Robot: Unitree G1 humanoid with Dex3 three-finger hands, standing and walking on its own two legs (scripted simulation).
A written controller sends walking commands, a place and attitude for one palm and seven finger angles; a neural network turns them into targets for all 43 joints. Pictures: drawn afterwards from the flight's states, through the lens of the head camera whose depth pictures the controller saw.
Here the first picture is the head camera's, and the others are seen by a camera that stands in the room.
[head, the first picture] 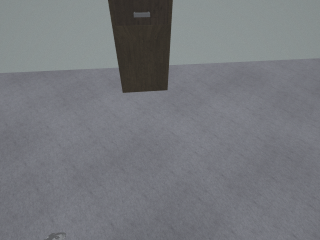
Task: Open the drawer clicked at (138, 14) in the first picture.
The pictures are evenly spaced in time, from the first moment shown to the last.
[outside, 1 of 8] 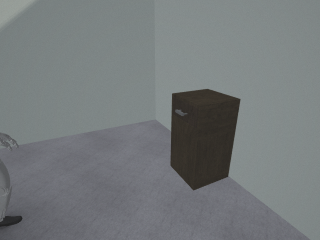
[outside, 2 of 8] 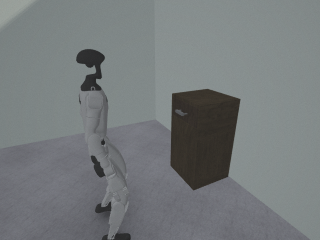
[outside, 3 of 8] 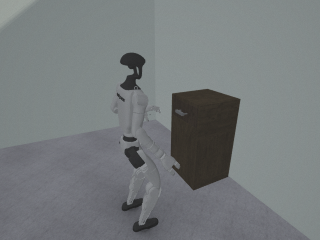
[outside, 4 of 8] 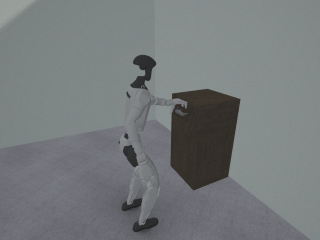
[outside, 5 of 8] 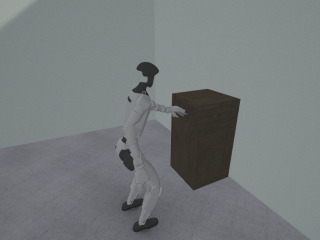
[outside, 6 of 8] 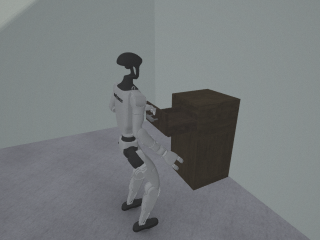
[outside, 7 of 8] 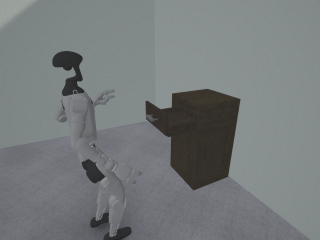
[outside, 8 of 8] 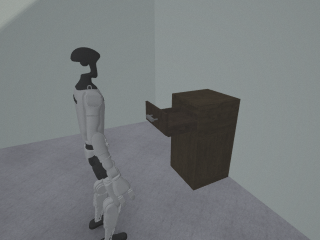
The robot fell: no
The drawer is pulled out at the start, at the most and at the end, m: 0.00 0.30 0.30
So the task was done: yes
